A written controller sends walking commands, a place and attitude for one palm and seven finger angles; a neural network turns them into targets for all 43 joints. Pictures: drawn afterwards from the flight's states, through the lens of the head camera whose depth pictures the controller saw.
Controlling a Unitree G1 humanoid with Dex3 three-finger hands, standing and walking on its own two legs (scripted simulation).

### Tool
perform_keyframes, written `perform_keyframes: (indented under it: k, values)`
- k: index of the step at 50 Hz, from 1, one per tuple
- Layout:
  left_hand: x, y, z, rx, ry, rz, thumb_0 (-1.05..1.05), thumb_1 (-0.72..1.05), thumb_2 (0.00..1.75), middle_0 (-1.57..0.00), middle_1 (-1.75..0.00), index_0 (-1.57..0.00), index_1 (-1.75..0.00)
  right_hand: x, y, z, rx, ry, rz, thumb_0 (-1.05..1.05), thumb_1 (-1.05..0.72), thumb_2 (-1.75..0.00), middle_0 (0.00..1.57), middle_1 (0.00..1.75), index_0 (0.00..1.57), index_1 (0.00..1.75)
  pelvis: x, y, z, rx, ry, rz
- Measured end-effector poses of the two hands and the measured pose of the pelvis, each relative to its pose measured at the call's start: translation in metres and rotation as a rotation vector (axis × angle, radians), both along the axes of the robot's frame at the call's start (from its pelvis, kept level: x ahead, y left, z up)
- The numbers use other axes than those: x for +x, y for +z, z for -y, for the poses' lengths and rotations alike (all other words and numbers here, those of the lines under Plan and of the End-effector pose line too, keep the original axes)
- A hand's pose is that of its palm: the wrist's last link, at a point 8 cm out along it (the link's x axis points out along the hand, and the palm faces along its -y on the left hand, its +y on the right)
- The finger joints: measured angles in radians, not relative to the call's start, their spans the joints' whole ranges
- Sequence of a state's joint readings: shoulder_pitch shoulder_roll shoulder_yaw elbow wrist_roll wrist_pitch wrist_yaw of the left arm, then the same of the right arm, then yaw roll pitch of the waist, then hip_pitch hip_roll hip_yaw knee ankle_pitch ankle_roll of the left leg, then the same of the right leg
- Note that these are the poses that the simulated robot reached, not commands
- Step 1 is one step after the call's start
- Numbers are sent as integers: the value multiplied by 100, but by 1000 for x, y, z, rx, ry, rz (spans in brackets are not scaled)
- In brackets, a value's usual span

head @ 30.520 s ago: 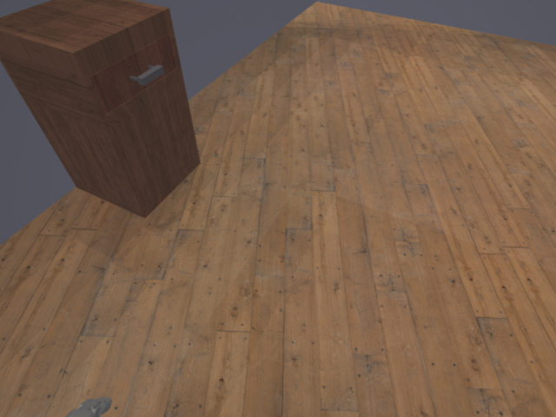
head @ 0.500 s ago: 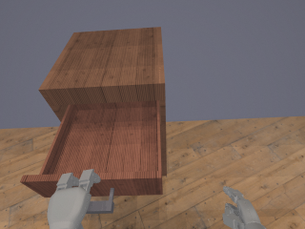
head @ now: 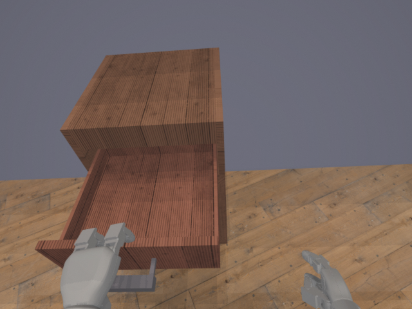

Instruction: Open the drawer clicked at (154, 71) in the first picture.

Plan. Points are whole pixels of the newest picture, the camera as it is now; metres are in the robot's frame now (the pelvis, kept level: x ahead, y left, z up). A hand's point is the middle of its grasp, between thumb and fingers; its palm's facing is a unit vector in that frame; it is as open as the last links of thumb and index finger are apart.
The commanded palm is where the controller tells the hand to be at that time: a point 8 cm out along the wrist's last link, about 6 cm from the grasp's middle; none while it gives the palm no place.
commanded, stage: lift the hand off the handle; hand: left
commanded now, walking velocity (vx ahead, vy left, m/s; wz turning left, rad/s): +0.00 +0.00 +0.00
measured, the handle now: (130, 273) +0.22 +0.21 -0.11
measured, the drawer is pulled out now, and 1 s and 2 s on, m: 0.30 0.30 0.30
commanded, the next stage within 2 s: draw the hand back to the body in 0.38 s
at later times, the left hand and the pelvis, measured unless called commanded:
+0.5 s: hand (106, 275) +0.17 +0.20 +0.04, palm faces +0.02 -0.18 -0.98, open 13.8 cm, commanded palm +0.14 +0.20 +0.10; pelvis +0.00 +0.00 +0.01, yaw -1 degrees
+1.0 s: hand (72, 262) +0.17 +0.24 +0.08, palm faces +0.05 -0.13 -0.99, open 13.8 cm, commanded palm +0.15 +0.24 +0.14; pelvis +0.01 +0.01 +0.02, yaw +0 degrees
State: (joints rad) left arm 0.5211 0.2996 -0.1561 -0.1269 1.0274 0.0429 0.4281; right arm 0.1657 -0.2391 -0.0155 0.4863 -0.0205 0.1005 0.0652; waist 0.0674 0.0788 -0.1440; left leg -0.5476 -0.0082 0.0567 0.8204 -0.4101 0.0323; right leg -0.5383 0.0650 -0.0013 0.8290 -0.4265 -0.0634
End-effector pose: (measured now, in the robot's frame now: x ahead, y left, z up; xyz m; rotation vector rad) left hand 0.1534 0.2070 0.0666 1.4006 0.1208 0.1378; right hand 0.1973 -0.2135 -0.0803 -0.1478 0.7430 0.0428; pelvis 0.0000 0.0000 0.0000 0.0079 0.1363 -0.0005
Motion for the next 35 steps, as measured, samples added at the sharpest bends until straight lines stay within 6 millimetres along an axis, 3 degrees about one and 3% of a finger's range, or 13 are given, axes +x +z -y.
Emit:
perform_keyframes:
  k: [17, 24, 35]
  values:
    - [-3, 25, 1, -6, -14, 13, 0, -49, 30, -32, -120, -32, -120, 9, 10, -5, 17, 20, 24, 1, -91, -90, 20, 30, 20, 30, 4, 7, 0, -2, -7, 28]
    - [-4, 22, 3, -16, -16, -3, 0, -49, 30, -32, -120, -32, -120, 10, 11, -7, 17, 28, 26, 1, -91, -90, 20, 30, 20, 30, 4, 8, 0, -1, -8, 29]
    - [-4, 42, -16, 21, 9, 34, 0, -49, 30, -32, -120, -32, -120, 9, 12, -7, 16, 14, 14, 1, -91, -90, 20, 30, 20, 30, 5, 11, -2, -5, -7, 45]
